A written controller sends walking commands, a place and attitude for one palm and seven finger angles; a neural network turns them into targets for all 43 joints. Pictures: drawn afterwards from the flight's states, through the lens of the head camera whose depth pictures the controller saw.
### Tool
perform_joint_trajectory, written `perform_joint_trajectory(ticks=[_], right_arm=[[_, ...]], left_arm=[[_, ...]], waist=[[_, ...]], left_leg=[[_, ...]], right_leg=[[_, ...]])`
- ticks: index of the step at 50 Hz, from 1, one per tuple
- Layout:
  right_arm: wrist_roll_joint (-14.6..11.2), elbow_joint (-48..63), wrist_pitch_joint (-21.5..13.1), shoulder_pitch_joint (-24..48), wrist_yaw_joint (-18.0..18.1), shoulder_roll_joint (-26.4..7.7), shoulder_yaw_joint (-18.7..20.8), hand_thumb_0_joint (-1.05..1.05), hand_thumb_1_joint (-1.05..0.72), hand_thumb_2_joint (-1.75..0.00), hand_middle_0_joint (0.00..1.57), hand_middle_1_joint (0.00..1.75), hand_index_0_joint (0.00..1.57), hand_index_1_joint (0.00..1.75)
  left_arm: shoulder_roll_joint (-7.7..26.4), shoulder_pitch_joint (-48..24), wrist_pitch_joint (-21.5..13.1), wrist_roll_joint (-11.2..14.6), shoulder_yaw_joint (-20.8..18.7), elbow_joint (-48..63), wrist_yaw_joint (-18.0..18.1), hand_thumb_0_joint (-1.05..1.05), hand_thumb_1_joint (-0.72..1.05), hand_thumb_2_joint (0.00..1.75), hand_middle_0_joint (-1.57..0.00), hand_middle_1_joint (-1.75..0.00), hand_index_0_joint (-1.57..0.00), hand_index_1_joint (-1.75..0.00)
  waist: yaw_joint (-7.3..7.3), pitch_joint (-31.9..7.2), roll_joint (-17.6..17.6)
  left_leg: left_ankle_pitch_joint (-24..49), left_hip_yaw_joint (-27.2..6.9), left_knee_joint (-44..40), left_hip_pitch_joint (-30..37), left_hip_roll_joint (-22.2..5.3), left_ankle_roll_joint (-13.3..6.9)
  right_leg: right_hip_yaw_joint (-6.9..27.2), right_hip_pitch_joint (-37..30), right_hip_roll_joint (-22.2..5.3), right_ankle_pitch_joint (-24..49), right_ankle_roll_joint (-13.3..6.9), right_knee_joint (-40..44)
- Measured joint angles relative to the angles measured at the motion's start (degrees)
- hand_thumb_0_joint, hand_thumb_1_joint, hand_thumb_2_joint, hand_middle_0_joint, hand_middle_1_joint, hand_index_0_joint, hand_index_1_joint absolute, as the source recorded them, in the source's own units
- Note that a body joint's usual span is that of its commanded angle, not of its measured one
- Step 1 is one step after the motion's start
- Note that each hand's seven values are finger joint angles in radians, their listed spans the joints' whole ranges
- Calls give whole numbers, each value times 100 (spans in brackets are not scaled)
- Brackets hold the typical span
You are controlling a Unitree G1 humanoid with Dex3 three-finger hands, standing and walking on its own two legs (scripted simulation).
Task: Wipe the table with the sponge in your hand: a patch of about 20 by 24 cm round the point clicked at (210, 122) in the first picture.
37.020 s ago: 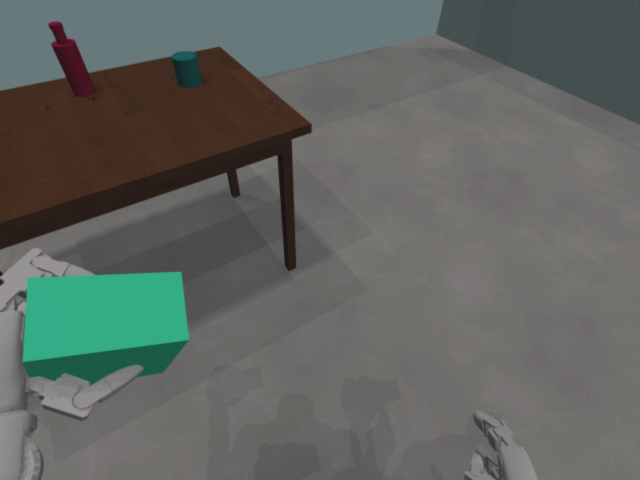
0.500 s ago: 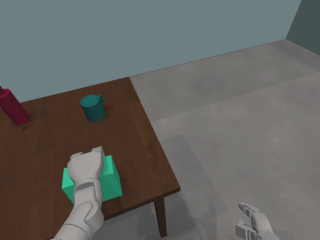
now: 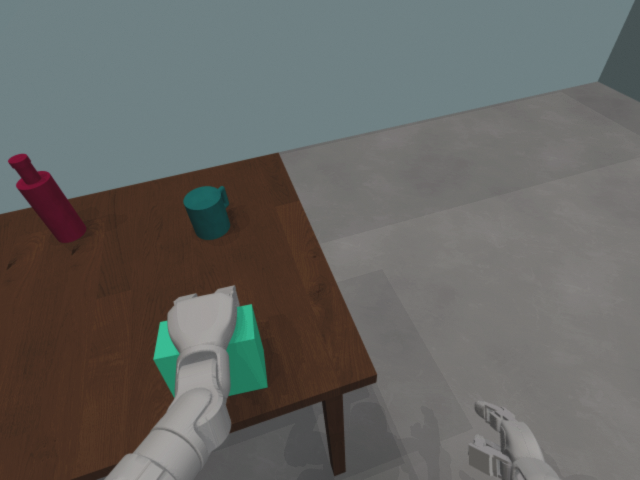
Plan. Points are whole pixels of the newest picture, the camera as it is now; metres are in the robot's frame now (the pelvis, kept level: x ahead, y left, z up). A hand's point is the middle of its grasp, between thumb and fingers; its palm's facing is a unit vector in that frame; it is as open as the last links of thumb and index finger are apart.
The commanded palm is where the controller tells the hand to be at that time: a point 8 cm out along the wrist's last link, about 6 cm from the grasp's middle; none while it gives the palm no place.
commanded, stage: slide across to the third lane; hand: left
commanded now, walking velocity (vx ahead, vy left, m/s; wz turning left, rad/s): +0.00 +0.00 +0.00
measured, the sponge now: (218, 363) +0.29 +0.20 -0.06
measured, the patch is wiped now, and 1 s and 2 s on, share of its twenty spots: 0.75 0.80 0.95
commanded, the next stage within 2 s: wipe forward along the third lane in 0.82 s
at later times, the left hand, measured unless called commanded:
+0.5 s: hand (250, 336) +0.31 +0.15 -0.01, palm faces -0.06 -0.03 -1.00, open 10.6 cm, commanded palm +0.27 +0.12 +0.04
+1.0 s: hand (254, 336) +0.31 +0.15 -0.01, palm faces -0.09 -0.04 -1.00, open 10.6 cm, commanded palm +0.29 +0.13 +0.03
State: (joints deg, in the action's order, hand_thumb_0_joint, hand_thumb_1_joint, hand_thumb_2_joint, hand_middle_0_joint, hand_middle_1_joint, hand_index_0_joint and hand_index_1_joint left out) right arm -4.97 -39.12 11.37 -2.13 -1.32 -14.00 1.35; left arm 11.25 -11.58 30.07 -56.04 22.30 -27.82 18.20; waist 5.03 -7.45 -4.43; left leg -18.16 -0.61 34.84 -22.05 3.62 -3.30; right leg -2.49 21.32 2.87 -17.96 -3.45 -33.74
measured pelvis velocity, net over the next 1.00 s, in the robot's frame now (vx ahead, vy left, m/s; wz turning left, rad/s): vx -0.01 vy -0.03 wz -0.02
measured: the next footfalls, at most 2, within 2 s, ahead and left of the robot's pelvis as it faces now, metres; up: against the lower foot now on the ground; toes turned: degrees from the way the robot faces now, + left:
none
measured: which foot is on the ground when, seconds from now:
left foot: down 0.00-1.00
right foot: down 0.00-1.00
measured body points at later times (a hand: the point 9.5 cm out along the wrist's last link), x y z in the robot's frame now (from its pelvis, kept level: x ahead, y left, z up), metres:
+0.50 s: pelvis -0.01 -0.01 +0.00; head -0.02 -0.04 +0.45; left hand +0.31 +0.15 +0.05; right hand +0.20 -0.21 -0.11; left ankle -0.01 +0.08 -0.73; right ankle -0.01 -0.08 -0.73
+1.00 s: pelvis -0.01 -0.03 +0.00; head -0.02 -0.06 +0.45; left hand +0.31 +0.15 +0.04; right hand +0.18 -0.26 -0.11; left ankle -0.01 +0.08 -0.73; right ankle -0.01 -0.08 -0.73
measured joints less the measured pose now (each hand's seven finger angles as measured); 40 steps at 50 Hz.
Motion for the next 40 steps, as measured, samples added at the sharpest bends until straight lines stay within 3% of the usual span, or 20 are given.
perform_joint_trajectory(ticks=[11, 19, 40], right_arm=[[6, -132, 39, 69, -150, 87, 13, 1, -90, -90, 20, 30, 19, 30], [24, -197, 129, 75, -234, 136, 14, 1, -90, -90, 20, 30, 20, 30], [17, -277, 165, -92, -93, 6, 60, 1, -90, -90, 20, 30, 19, 30]], left_arm=[[-324, -551, 68, 63, 437, -531, 180, -2, -53, 104, -64, -134, -66, -134], [-550, -848, 157, 126, 573, -912, 321, -2, -53, 104, -64, -134, -66, -134], [-515, -914, 92, 260, 180, -1362, 562, -1, -52, 104, -64, -134, -66, -134]], waist=[[92, -41, 2], [46, -74, 43], [-161, -41, 67]], left_leg=[[5, -75, 132, -154, 50, 0], [28, -75, 166, -197, 24, 28], [181, 18, -81, -112, -133, 157]], right_leg=[[-88, 130, -52, -37, 3, -142], [-94, 176, -28, -7, -25, -171], [10, 154, 125, 194, -150, 49]])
